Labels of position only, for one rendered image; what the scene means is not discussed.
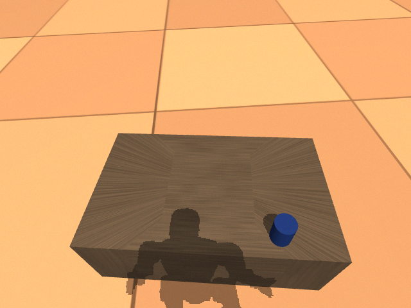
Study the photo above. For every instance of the can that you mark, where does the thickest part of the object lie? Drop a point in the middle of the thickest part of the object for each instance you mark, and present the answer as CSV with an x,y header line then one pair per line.
x,y
283,229

